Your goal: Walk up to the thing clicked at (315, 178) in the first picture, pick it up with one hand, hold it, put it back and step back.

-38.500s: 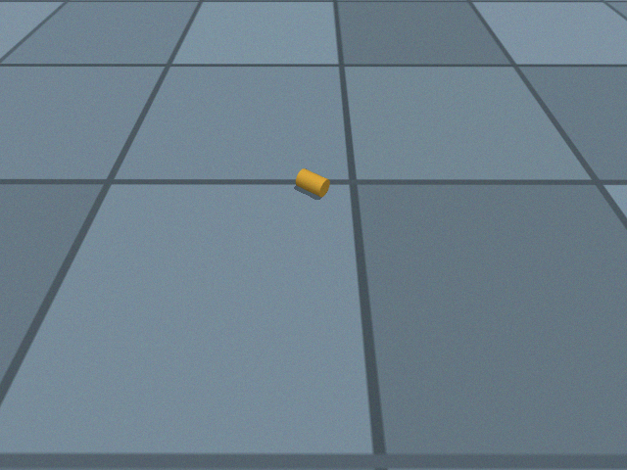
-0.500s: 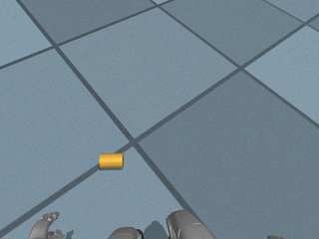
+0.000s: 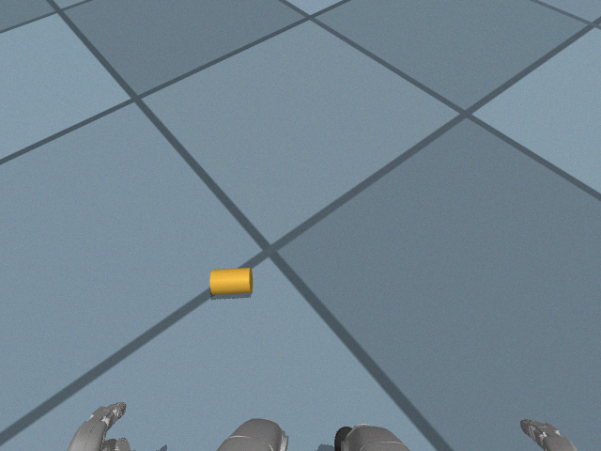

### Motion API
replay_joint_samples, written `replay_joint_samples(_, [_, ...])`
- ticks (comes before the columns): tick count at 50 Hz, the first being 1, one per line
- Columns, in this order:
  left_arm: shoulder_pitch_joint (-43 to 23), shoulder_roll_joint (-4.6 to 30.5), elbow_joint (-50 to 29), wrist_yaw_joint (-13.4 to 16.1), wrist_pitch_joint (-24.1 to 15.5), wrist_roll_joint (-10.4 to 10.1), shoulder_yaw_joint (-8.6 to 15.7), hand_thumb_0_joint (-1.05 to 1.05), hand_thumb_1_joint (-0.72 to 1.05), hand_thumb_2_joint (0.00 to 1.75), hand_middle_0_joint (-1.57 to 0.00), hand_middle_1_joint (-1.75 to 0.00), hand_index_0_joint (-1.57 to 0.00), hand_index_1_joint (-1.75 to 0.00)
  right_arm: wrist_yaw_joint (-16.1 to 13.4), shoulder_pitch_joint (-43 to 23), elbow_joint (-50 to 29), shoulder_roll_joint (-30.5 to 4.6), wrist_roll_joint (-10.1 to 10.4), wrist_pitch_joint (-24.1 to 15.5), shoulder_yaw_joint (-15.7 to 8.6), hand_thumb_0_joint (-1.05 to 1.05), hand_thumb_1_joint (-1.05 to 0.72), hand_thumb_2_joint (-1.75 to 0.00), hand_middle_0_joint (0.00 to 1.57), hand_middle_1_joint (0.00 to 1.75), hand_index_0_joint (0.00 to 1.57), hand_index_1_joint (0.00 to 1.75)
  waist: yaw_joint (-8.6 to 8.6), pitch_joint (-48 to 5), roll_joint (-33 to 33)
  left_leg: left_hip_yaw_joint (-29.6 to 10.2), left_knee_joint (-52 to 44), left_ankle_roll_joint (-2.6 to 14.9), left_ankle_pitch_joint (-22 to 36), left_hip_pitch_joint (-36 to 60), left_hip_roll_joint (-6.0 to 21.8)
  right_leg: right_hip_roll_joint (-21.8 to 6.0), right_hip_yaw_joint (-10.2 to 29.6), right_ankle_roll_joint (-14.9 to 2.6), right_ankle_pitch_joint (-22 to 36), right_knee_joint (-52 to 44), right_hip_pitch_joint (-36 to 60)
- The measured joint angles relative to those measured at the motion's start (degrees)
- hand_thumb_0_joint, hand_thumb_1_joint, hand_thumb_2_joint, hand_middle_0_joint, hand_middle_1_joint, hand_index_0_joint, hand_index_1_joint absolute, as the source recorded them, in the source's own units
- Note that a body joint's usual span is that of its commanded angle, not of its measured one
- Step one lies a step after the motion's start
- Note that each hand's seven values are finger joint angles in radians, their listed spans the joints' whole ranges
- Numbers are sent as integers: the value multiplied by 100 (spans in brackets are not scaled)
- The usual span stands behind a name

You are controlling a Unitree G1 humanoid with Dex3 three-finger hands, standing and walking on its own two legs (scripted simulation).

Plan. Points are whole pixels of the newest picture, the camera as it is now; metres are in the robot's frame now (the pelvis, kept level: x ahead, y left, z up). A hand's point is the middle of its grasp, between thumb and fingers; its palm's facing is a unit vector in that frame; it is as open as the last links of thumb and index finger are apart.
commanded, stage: step back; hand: left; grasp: from above
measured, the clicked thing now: (232, 281) +0.65 +0.29 -0.72
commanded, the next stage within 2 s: none
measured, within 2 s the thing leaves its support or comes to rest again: neither
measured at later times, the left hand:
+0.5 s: hand out of the picture -0.10 +0.26 -0.16, palm faces -0.02 -0.90 -0.43, open 7.3 cm
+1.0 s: hand out of the picture -0.24 +0.22 -0.15, palm faces +0.05 -0.93 -0.36, open 7.3 cm
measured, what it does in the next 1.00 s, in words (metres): walks backwards: left foot, then right foot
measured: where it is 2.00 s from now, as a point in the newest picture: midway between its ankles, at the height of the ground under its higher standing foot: outside the picture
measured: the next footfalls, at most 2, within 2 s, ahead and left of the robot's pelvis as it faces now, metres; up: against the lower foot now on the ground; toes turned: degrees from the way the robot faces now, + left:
left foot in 0.12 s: -0.03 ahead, +0.13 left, +0.00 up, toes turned +0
right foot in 0.50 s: -0.16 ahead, -0.16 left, +0.00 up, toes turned +2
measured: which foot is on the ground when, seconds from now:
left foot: up 0.00-0.10, down 0.12-0.52, up 0.54-0.84, down 0.86-1.00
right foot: down 0.00-0.14, up 0.16-0.48, down 0.50-0.88, up 0.90-1.00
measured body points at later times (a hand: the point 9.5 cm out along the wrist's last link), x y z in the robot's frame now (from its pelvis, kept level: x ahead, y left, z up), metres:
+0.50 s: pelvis -0.18 -0.03 -0.02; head -0.11 -0.03 +0.42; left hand -0.10 +0.30 -0.14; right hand -0.03 -0.34 -0.12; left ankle -0.07 +0.13 -0.73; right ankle -0.20 -0.16 -0.74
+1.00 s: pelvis -0.35 -0.05 -0.01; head -0.30 -0.03 +0.44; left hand -0.24 +0.26 -0.13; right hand -0.26 -0.35 -0.12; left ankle -0.33 +0.07 -0.73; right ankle -0.32 -0.18 -0.66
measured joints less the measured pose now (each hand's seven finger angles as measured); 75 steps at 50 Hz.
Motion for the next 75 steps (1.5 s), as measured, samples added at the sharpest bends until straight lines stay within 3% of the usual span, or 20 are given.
replay_joint_samples(5, [-238, 83, -273, -3, 61, -24, -33, 1, 90, 89, -20, -30, -21, -30, 8, 123, -35, 9, -83, -48, -34, 1, -91, -90, 20, 30, 20, 30, -129, 167, -91, 388, -2120, 67, 521, 776, 419, -109, -298, 82, 79, 389, -411])
replay_joint_samples(8, [-301, 225, -221, -29, 162, -66, 9, 1, 90, 89, -20, -30, -21, -30, 60, 74, 26, 259, -199, -51, -36, 1, -91, -90, 20, 30, 20, 30, -14, 345, -552, 664, -2447, 195, 998, 933, 223, -245, 8, 133, -227, 776, -583])
replay_joint_samples(11, [-161, 165, -2, -38, 266, -38, 29, 1, 91, 89, -20, -30, -21, -30, 132, 212, -25, 319, -245, -63, 24, 1, -90, -90, 20, 30, 20, 30, -193, 152, -308, 462, -2391, 245, 1099, 744, 484, 319, 311, 189, -1584, 2217, -866])
replay_joint_samples(16, [158, 305, 66, -75, 224, -111, 149, 1, 91, 89, -20, -30, -21, -30, 98, 210, -87, 414, -264, -73, 67, 1, -90, -90, 20, 30, 20, 31, -52, -97, -273, 516, -2767, 168, 1547, 531, 729, 627, 756, 237, -1535, 3802, -826])
replay_joint_samples(20, [310, 435, 136, -41, 200, -90, 222, 1, 91, 89, -20, -30, -21, -30, 83, 0, -304, 385, -224, -117, 46, 1, -90, -90, 20, 30, 20, 31, 48, -12, -312, 651, -2658, 131, 1728, 217, 809, 374, 755, 422, -1698, 3134, -265])
replay_joint_samples(24, [388, 431, 264, -47, 131, -91, 176, 1, 91, 89, -20, -30, -21, -30, 78, -276, -507, 221, -215, -78, 18, 1, -90, -90, 20, 30, 20, 31, 125, 106, -188, 813, -2272, 14, 1794, -186, 966, -22, 361, 379, -1440, 1131, 481])
replay_joint_samples(26, [288, 210, 435, -53, 78, -53, 138, 1, 91, 89, -20, -30, -21, -30, 65, -424, -488, 24, -172, -5, -50, 1, -90, -90, 20, 30, 20, 31, 6, 290, 314, 537, -2011, 26, 1815, -342, 1209, 217, 71, 260, -1194, 705, 694])
replay_joint_samples(28, [358, 70, 424, -126, 62, 6, 50, 1, 91, 89, -20, -30, -21, -30, 20, -354, -401, -25, -120, 89, -102, 1, -90, -90, 20, 30, 20, 30, -47, 188, 471, 177, -1571, 119, 999, -552, 953, 217, -53, 185, -1070, 764, 569])
replay_joint_samples(30, [481, 56, 369, -145, 78, 24, 10, 1, 91, 89, -20, -30, -21, -30, 4, -230, -281, 50, -82, 153, -102, 1, -90, -90, 20, 30, 20, 30, 123, 8, 200, 146, -600, 121, 251, -712, 461, -12, 173, 136, -957, 805, 368])
replay_joint_samples(35, [400, 1, 252, -70, 94, 47, 19, 1, 90, 89, -21, -30, -21, -30, -1, 155, -196, 0, -36, 74, -42, 1, -91, -90, 20, 30, 20, 30, 38, -202, 88, -36, 559, 85, 263, -580, -64, -225, 130, 145, -453, 403, 83])
replay_joint_samples(40, [-23, 121, -134, 45, 42, 64, 42, 1, 90, 89, -21, -30, -21, -30, -26, 360, -103, 80, -95, 38, -8, 1, -91, -90, 20, 30, 20, 30, -95, -1, 80, 265, -800, 33, -4, 225, 207, -223, -234, 123, -186, 502, -311])
replay_joint_samples(42, [-213, 192, -272, 61, 56, 18, 36, 1, 90, 89, -20, -30, -21, -30, -1, 403, -78, 149, -131, 6, 3, 1, -91, -90, 20, 30, 20, 30, -142, 103, 4, 455, -1836, 73, 370, 631, 333, -275, -383, 142, -166, 725, -510])
replay_joint_samples(45, [-411, 340, -264, 59, 144, -54, 51, 1, 90, 89, -20, -30, -21, -30, 51, 295, 19, 417, -217, 17, 16, 1, -91, -90, 20, 30, 20, 30, -17, 352, -539, 746, -2287, 256, 937, 818, 99, -451, -81, 168, -391, 1120, -717])
replay_joint_samples(48, [-313, 207, -50, 58, 250, -84, -8, 1, 91, 89, -20, -30, -21, -30, 129, 338, -32, 398, -275, 29, 63, 1, -90, -90, 20, 30, 20, 30, -182, 193, -290, 562, -2229, 317, 1076, 625, 374, 131, 185, 183, -1733, 2470, -944])
replay_joint_samples(52, [-37, 199, 99, -7, 231, -154, -17, 1, 91, 89, -20, -30, -21, -30, 101, 243, -91, 370, -311, 47, 67, 1, -90, -90, 20, 30, 20, 31, -110, -77, -209, 593, -2600, 264, 1497, 447, 615, 493, 540, 186, -1712, 3736, -864])
replay_joint_samples(58, [437, 292, 464, -44, -44, -115, -30, 1, 91, 89, -20, -30, -21, -30, 163, -132, -280, 234, -287, -14, -3, 1, -90, -90, 20, 30, 20, 31, 54, -234, -189, 880, -2402, 218, 1686, -7, 802, -48, 241, 286, -1652, 929, 640])
replay_joint_samples(60, [451, 127, 779, -13, -151, -53, -17, 1, 91, 89, -20, -30, -21, -30, 173, -247, -249, 89, -268, 21, -62, 1, -90, -90, 20, 30, 20, 31, -32, -125, 258, 659, -2020, 242, 1575, -127, 1066, 196, 8, 243, -1041, 261, 1010])
replay_joint_samples(64, [783, 60, 993, -45, -211, 70, -62, 1, 91, 89, -20, -30, -21, -30, 196, 47, 23, 140, -212, 118, -83, 1, -91, -90, 20, 30, 20, 30, 162, -523, 226, 259, -1254, 177, 437, -249, 639, 92, 108, 99, -1011, 356, 875])
replay_joint_samples(72, [657, 85, 962, -111, -356, 76, -20, 1, 90, 89, -21, -30, -21, -30, 323, 589, 471, 20, -202, -14, -115, 1, -91, -90, 20, 30, 20, 30, 51, -654, 266, 268, -1946, 39, 374, 407, 558, -237, -165, 263, -783, 168, 692])
replay_joint_samples(75, [511, 243, 885, -129, -299, 46, -3, 1, 90, 89, -21, -30, -21, -30, 327, 618, 623, 175, -236, -120, -142, 1, -91, -90, 20, 30, 20, 30, 75, -473, -38, 509, -2737, 116, 1288, 775, 370, -499, -105, 306, -912, 449, 587])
